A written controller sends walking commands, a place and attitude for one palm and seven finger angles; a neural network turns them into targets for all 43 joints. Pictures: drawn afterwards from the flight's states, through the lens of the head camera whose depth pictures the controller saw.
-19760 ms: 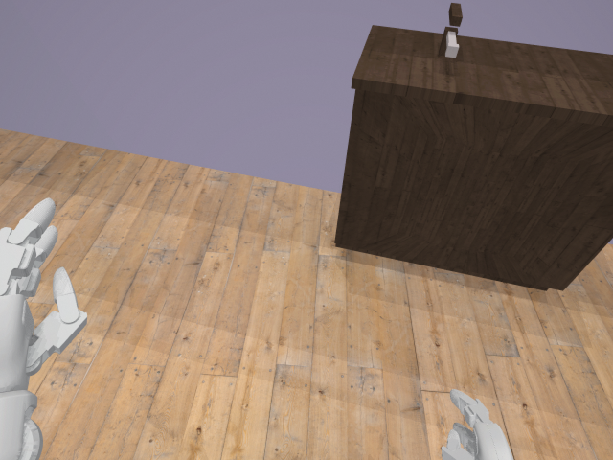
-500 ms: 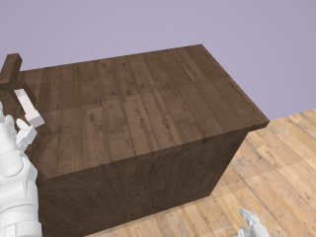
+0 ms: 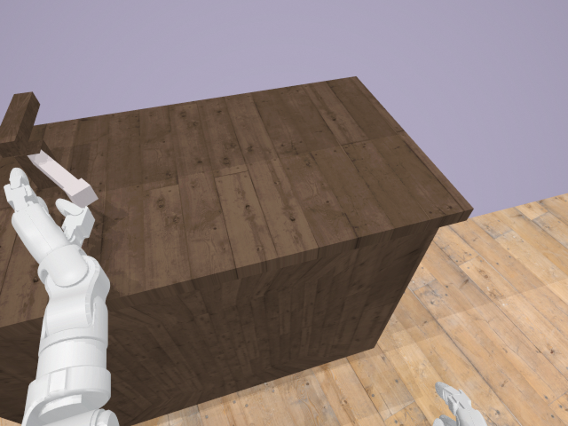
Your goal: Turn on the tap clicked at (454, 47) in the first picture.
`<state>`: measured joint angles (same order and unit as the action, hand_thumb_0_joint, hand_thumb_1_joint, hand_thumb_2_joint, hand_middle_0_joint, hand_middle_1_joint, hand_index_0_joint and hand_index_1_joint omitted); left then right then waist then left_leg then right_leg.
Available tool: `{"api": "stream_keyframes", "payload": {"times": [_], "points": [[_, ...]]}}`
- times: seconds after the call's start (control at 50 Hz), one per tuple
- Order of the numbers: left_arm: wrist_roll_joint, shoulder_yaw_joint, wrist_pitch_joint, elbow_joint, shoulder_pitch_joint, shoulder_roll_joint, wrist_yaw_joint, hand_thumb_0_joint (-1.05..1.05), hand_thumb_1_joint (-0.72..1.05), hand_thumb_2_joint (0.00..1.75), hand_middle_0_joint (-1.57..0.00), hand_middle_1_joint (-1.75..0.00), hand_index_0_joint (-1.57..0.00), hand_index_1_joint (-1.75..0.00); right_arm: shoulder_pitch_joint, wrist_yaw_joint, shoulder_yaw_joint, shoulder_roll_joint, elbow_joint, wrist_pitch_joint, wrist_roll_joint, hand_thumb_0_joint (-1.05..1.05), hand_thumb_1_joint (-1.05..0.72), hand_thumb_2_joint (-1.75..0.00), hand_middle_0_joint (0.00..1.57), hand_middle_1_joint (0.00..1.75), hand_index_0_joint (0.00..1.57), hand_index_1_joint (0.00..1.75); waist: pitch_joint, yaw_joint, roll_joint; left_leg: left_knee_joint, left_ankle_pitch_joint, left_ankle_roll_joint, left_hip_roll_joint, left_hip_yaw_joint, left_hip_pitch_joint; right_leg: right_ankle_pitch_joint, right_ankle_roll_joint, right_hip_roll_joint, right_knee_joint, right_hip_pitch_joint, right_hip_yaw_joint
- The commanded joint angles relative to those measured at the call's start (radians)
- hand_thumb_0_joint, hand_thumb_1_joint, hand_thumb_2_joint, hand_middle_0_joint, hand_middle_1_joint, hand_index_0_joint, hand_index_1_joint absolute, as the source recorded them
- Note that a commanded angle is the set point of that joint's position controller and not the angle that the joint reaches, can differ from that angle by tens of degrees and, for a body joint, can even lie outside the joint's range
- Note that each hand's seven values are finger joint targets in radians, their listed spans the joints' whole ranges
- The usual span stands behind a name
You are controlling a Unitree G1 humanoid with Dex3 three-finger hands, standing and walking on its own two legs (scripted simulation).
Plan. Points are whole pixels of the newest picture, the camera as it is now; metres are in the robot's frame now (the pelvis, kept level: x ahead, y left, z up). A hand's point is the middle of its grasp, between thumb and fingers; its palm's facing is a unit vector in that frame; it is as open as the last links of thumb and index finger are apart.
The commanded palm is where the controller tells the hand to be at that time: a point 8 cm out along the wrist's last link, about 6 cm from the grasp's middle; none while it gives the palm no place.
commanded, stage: push the lever round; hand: left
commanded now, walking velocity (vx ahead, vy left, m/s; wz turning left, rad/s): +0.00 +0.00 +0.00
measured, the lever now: (81, 193) +0.39 +0.32 +0.12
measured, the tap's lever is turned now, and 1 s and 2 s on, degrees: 35 68 84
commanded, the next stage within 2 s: lift the hand up off the lever in 1.58 s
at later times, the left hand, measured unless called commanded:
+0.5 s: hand (114, 193) +0.41 +0.28 +0.11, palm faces +0.81 -0.59 -0.06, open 7.8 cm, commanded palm +0.36 +0.29 +0.11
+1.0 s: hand (137, 177) +0.44 +0.26 +0.11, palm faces +0.85 -0.53 -0.05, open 8.0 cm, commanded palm +0.39 +0.26 +0.11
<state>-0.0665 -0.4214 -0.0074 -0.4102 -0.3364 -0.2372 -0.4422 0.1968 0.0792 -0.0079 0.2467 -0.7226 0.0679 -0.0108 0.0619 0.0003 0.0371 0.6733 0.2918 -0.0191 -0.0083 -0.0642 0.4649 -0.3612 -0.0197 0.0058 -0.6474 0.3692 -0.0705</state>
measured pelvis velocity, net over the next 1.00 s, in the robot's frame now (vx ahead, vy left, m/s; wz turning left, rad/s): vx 0.02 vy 0.00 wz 0.00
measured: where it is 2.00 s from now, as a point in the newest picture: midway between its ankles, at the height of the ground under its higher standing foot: outside the picture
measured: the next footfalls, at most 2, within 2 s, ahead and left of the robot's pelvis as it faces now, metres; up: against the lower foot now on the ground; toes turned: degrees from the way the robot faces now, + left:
none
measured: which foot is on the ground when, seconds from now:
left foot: down 0.00-1.00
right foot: down 0.00-1.00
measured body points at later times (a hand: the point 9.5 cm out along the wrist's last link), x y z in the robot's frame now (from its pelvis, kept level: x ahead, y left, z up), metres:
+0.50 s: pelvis +0.01 -0.01 +0.00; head +0.03 -0.02 +0.45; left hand +0.36 +0.31 +0.12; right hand +0.12 -0.27 -0.12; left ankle +0.03 +0.13 -0.72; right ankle -0.02 -0.11 -0.72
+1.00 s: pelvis +0.02 +0.00 +0.00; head +0.05 -0.01 +0.45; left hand +0.39 +0.28 +0.12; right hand +0.13 -0.25 -0.13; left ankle +0.03 +0.13 -0.72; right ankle -0.02 -0.11 -0.72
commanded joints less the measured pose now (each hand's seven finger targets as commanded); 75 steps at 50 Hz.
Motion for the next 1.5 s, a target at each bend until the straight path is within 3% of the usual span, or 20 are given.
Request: {"api": "stream_keyframes", "payload": {"times": [0.0,0.02,0.04,0.14,0.18,0.22,0.28,0.32,0.38,0.56,0.68,0.72,0.8,1.08,1.12,1.2,1.3,1.32,1.38,1.48], "points": [[0.030,-0.009,-0.067,0.167,-0.399,-0.243,-0.039,0.00,0.90,0.90,-0.15,-0.15,-0.15,-0.15,-0.059,0.011,0.047,0.133,0.123,0.039,0.006,0.00,-0.90,-0.90,0.20,0.30,0.20,0.30,0.249,-0.024,-0.009,-0.074,-0.125,0.040,0.020,0.013,-0.144,0.197,0.001,0.000,0.106,-0.031,0.033],[0.038,-0.062,-0.066,0.149,-0.392,-0.293,-0.054,0.00,0.90,0.90,-0.15,-0.15,-0.15,-0.15,-0.054,0.013,0.051,0.136,0.116,0.033,0.006,0.00,-0.90,-0.90,0.20,0.30,0.20,0.30,0.258,-0.013,-0.001,-0.074,-0.134,0.040,0.019,0.015,-0.136,0.203,0.000,-0.001,0.103,-0.045,0.036],[0.040,-0.034,-0.065,0.154,-0.404,-0.262,-0.061,0.00,0.90,0.90,-0.15,-0.15,-0.15,-0.15,-0.054,0.009,0.051,0.131,0.124,0.030,0.007,0.00,-0.90,-0.90,0.20,0.30,0.20,0.30,0.268,-0.017,-0.001,-0.069,-0.146,0.041,0.021,0.021,-0.138,0.224,0.003,-0.004,0.101,-0.052,0.036],[0.062,-0.056,-0.055,0.111,-0.427,-0.282,-0.103,0.00,0.90,0.90,-0.15,-0.15,-0.15,-0.15,-0.040,-0.001,0.054,0.129,0.126,0.015,0.011,0.00,-0.90,-0.90,0.20,0.30,0.20,0.30,0.268,-0.015,0.008,-0.060,-0.164,0.042,0.020,0.032,-0.114,0.255,0.006,-0.007,0.099,-0.063,0.039],[0.065,-0.049,-0.056,0.089,-0.432,-0.271,-0.113,0.00,0.90,0.90,-0.15,-0.15,-0.15,-0.15,-0.033,-0.004,0.056,0.132,0.126,0.013,0.012,0.00,-0.90,-0.90,0.20,0.30,0.20,0.30,0.263,-0.022,-0.029,-0.055,-0.160,0.044,0.021,0.036,-0.101,0.264,0.011,-0.006,0.103,-0.062,0.040],[0.076,-0.062,-0.065,0.091,-0.455,-0.281,-0.124,0.00,0.90,0.90,-0.15,-0.15,-0.15,-0.15,-0.028,-0.005,0.060,0.133,0.120,0.010,0.015,0.00,-0.90,-0.90,0.20,0.30,0.20,0.30,0.259,-0.020,0.004,-0.054,-0.168,0.045,0.020,0.036,-0.108,0.267,0.007,-0.006,0.101,-0.054,0.042],[0.080,-0.018,-0.073,0.075,-0.496,-0.241,-0.134,0.00,0.90,0.90,-0.15,-0.15,-0.15,-0.15,-0.021,-0.009,0.061,0.131,0.116,0.012,0.016,0.00,-0.90,-0.90,0.20,0.30,0.20,0.30,0.253,-0.041,-0.003,-0.048,-0.157,0.047,0.021,0.040,-0.109,0.263,0.011,-0.006,0.105,-0.035,0.045],[0.089,-0.041,-0.075,0.051,-0.525,-0.269,-0.141,0.00,0.90,0.90,-0.15,-0.15,-0.15,-0.15,-0.014,-0.007,0.064,0.135,0.104,0.009,0.016,0.00,-0.90,-0.90,0.20,0.30,0.20,0.30,0.246,-0.041,0.006,-0.052,-0.153,0.047,0.020,0.036,-0.107,0.252,0.008,-0.007,0.107,-0.030,0.045],[0.091,-0.001,-0.078,0.032,-0.567,-0.222,-0.155,0.00,0.90,0.90,-0.15,-0.15,-0.15,-0.15,-0.007,-0.009,0.066,0.132,0.100,0.013,0.019,0.00,-0.90,-0.90,0.20,0.30,0.20,0.30,0.262,-0.054,0.008,-0.048,-0.151,0.047,0.021,0.038,-0.119,0.249,0.009,-0.004,0.105,-0.017,0.042],[0.116,-0.015,-0.070,-0.020,-0.612,-0.195,-0.220,0.00,0.90,0.90,-0.15,-0.15,-0.15,-0.15,0.026,-0.034,0.078,0.127,0.085,0.001,0.036,0.00,-0.90,-0.90,0.20,0.30,0.20,0.30,0.344,-0.043,0.012,-0.030,-0.270,0.039,0.019,0.034,-0.148,0.354,0.003,-0.003,0.071,-0.049,0.021],[0.131,0.010,-0.057,-0.060,-0.648,-0.137,-0.261,0.00,0.90,0.90,-0.15,-0.15,-0.15,-0.15,0.031,-0.057,0.082,0.124,0.079,-0.004,0.046,0.00,-0.90,-0.90,0.20,0.30,0.20,0.30,0.310,-0.052,0.001,-0.032,-0.295,0.035,0.011,0.027,-0.152,0.344,-0.001,0.003,0.069,-0.018,0.007],[0.139,-0.023,-0.053,-0.078,-0.643,-0.162,-0.275,0.00,0.90,0.90,-0.15,-0.15,-0.15,-0.15,0.035,-0.061,0.085,0.128,0.072,-0.009,0.049,0.00,-0.90,-0.90,0.20,0.30,0.20,0.30,0.314,-0.042,-0.012,-0.036,-0.311,0.034,0.009,0.023,-0.151,0.349,-0.003,0.004,0.067,-0.028,0.002],[0.143,0.037,-0.055,-0.053,-0.676,-0.078,-0.297,0.00,0.90,0.90,-0.15,-0.15,-0.15,-0.15,0.036,-0.077,0.089,0.117,0.071,-0.009,0.053,0.00,-0.90,-0.90,0.20,0.30,0.20,0.30,0.344,-0.054,0.002,-0.023,-0.368,0.028,0.004,0.026,-0.193,0.375,-0.004,0.005,0.060,-0.017,-0.004],[0.183,0.006,-0.042,-0.095,-0.762,-0.110,-0.340,0.00,0.90,0.90,-0.15,-0.15,-0.15,-0.15,0.050,-0.094,0.091,0.110,0.060,-0.026,0.067,0.00,-0.90,-0.90,0.20,0.30,0.20,0.30,0.362,-0.056,-0.001,-0.014,-0.358,0.032,0.009,0.037,-0.167,0.394,-0.002,0.001,0.058,-0.031,-0.002],[0.188,-0.051,-0.047,-0.110,-0.737,-0.174,-0.344,0.00,0.90,0.90,-0.15,-0.15,-0.15,-0.15,0.051,-0.088,0.095,0.116,0.056,-0.030,0.066,0.00,-0.90,-0.90,0.20,0.30,0.20,0.30,0.359,-0.047,-0.017,-0.018,-0.346,0.035,0.007,0.035,-0.148,0.396,-0.001,0.000,0.060,-0.045,0.000],[0.196,0.019,-0.058,-0.140,-0.808,-0.110,-0.338,0.00,0.90,0.90,-0.15,-0.15,-0.15,-0.15,0.054,-0.093,0.091,0.110,0.052,-0.027,0.067,0.00,-0.90,-0.90,0.20,0.30,0.20,0.30,0.322,-0.077,0.000,-0.014,-0.302,0.036,0.008,0.035,-0.143,0.353,-0.001,0.001,0.063,0.003,-0.002],[0.192,-0.020,-0.067,-0.208,-0.864,-0.169,-0.340,0.00,0.90,0.90,-0.15,-0.15,-0.15,-0.15,0.068,-0.086,0.090,0.117,0.046,-0.030,0.069,0.00,-0.90,-0.90,0.20,0.30,0.20,0.30,0.328,-0.088,-0.030,-0.013,-0.235,0.044,0.016,0.040,-0.100,0.324,0.009,-0.002,0.072,0.004,0.009],[0.197,-0.061,-0.072,-0.220,-0.865,-0.217,-0.343,0.00,0.90,0.90,-0.15,-0.15,-0.15,-0.15,0.076,-0.083,0.092,0.120,0.038,-0.033,0.069,0.00,-0.90,-0.90,0.20,0.30,0.20,0.30,0.333,-0.081,-0.008,-0.015,-0.235,0.043,0.015,0.037,-0.095,0.319,0.006,-0.003,0.069,0.000,0.010],[0.209,-0.025,-0.079,-0.260,-0.901,-0.192,-0.339,0.00,0.90,0.90,-0.15,-0.15,-0.15,-0.15,0.090,-0.086,0.089,0.117,0.039,-0.037,0.072,0.00,-0.90,-0.90,0.20,0.30,0.20,0.30,0.341,-0.095,0.003,-0.008,-0.231,0.043,0.017,0.041,-0.089,0.322,0.007,-0.004,0.061,0.013,0.011],[0.214,-0.062,-0.097,-0.300,-0.915,-0.236,-0.347,0.00,0.90,0.90,-0.15,-0.15,-0.15,-0.15,0.126,-0.093,0.093,0.125,0.038,-0.041,0.078,0.00,-0.90,-0.90,0.20,0.30,0.20,0.30,0.377,-0.095,-0.007,0.002,-0.235,0.047,0.018,0.038,-0.078,0.331,0.010,0.000,0.053,0.010,0.012]]}}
